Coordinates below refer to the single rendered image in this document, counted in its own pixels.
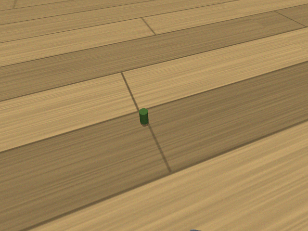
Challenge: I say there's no can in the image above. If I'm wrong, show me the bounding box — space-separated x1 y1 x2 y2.
139 108 149 125

